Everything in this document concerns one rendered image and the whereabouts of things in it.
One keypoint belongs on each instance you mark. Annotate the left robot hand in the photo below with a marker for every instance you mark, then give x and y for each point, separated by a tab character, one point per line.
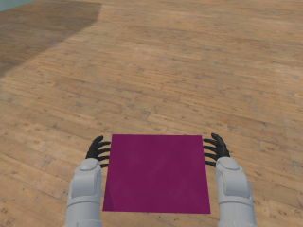
94	150

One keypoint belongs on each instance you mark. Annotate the robot left forearm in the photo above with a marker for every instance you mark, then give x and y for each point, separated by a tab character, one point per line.
84	196

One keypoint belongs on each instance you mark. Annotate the robot right forearm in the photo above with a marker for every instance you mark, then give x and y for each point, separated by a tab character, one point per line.
235	199

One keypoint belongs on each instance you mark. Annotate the right robot hand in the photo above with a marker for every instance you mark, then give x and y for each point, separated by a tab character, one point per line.
220	149

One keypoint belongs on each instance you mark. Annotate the carton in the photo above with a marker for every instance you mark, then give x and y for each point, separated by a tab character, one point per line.
156	173

